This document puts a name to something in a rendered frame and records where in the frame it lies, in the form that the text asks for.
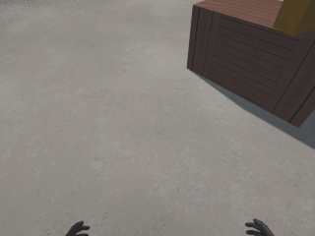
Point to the carton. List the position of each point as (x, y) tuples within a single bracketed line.
[(296, 17)]

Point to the pedestal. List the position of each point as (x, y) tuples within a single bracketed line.
[(233, 44)]

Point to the robot right hand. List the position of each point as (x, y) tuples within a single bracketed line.
[(259, 225)]

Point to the robot left hand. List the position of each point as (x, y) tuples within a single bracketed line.
[(77, 227)]

